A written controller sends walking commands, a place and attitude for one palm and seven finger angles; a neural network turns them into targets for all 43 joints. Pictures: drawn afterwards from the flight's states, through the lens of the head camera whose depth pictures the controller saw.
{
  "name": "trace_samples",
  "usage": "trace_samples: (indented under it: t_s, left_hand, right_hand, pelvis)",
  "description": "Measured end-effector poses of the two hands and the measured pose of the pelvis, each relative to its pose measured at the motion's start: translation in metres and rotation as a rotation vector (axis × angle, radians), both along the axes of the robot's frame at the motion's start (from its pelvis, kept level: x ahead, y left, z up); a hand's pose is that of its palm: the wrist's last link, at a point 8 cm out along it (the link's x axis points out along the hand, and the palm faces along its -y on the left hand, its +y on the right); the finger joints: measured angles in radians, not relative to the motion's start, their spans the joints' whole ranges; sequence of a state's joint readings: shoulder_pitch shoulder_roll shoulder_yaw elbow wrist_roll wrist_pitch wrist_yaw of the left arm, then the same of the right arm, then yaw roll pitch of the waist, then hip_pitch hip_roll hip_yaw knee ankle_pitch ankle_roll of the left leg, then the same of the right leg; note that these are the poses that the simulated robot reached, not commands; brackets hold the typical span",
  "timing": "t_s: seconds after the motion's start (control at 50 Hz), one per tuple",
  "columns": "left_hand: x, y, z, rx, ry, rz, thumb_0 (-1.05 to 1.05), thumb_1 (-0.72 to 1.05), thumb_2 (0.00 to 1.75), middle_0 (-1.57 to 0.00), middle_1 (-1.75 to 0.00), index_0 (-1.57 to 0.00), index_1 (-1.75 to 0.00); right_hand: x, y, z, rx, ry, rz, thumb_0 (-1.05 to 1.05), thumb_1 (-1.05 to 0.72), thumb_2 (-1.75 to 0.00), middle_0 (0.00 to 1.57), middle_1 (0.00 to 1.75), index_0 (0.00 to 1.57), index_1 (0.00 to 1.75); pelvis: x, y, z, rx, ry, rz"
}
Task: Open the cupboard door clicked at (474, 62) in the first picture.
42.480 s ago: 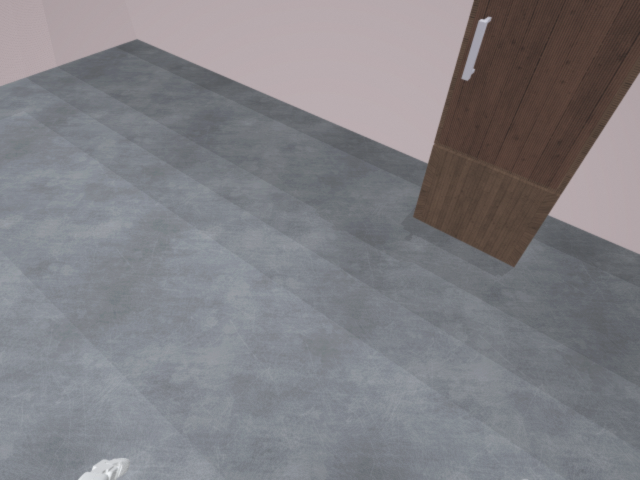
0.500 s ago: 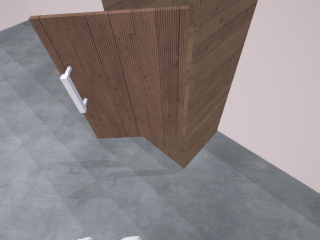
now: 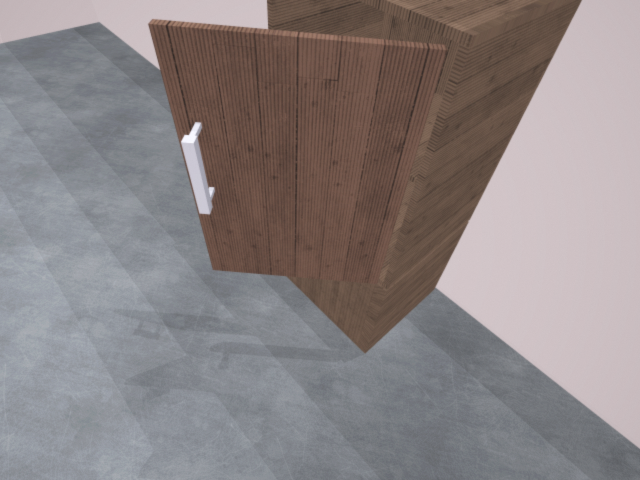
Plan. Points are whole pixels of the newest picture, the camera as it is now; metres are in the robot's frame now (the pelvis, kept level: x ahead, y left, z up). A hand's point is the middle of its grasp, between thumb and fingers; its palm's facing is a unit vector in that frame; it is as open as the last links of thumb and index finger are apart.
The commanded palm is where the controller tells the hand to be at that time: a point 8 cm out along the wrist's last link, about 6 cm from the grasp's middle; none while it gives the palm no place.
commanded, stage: come to a stop and stand still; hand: left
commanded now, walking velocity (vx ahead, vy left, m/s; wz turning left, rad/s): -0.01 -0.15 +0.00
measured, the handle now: (201, 170) +0.60 +0.27 +0.01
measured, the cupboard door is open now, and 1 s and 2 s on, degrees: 44 44 44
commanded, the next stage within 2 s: look again from close up in 0.08 s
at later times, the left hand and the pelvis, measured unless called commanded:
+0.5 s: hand out of the picture +0.08 +0.16 -0.17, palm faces -0.01 -0.97 -0.24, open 7.3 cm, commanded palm none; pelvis +0.02 -0.02 -0.01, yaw -1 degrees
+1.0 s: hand out of the picture +0.01 +0.17 -0.18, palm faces +0.04 -0.98 -0.20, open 7.3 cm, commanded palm none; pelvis +0.01 -0.01 -0.01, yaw -1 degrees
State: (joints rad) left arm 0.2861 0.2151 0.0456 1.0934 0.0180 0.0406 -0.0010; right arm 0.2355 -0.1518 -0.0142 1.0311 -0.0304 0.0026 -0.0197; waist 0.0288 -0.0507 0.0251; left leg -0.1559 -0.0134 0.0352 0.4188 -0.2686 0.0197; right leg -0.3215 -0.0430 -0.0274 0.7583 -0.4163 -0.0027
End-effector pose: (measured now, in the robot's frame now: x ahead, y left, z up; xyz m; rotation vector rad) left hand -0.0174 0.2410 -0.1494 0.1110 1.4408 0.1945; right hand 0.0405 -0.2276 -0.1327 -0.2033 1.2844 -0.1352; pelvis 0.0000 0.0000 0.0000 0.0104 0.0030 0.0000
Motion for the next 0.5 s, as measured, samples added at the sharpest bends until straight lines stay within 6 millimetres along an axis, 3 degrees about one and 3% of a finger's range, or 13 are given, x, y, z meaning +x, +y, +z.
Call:
trace_samples:
  t_s: [0.18,0.38,0.5]
  left_hand:
    - [0.045,-0.02,0.0,-0.001,-0.057,-0.047,0.0,0.91,0.9,-0.2,-0.3,-0.2,-0.3]
    - [0.08,-0.029,0.01,0.049,-0.15,-0.115,0.0,0.93,0.9,-0.2,-0.3,-0.2,-0.3]
    - [0.086,-0.032,0.014,0.052,-0.186,-0.116,0.0,0.92,0.9,-0.2,-0.3,-0.2,-0.3]
  right_hand:
    - [-0.027,-0.005,-0.016,0.028,0.116,-0.072,0.0,-0.93,-0.9,0.21,0.3,0.2,0.3]
    - [-0.014,-0.01,-0.025,0.06,0.037,-0.089,0.0,-0.93,-0.9,0.2,0.3,0.2,0.3]
    - [-0.014,-0.011,-0.026,0.067,0.028,-0.074,0.01,-0.94,-0.9,0.2,0.3,0.2,0.3]
  pelvis:
    - [0.013,-0.011,-0.004,0.011,0.001,-0.015]
    - [0.022,-0.016,-0.007,-0.011,-0.005,-0.012]
    - [0.019,-0.018,-0.005,-0.004,-0.02,-0.016]
